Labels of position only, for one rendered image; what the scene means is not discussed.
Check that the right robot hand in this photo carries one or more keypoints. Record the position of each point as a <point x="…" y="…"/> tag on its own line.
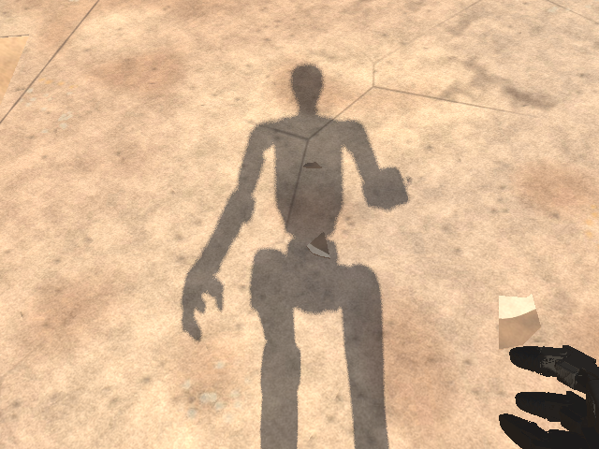
<point x="578" y="415"/>

